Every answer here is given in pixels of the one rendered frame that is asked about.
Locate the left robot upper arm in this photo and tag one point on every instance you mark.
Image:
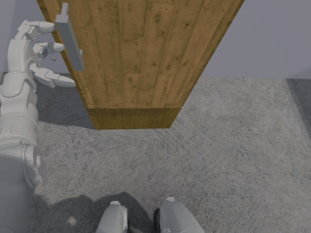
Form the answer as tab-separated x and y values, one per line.
22	169

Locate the robot thigh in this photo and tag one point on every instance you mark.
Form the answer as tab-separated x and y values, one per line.
114	220
175	216

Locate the robot right thigh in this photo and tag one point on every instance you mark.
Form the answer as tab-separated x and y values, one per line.
175	216

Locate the left robot hand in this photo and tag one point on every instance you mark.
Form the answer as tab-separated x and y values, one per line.
21	56

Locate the robot left thigh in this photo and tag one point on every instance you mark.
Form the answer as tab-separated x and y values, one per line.
114	220

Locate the cupboard door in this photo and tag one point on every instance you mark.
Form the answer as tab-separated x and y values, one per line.
142	54

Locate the left robot forearm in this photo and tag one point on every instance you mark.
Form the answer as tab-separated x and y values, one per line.
18	113

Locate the handle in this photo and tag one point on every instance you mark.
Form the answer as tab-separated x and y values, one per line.
68	37

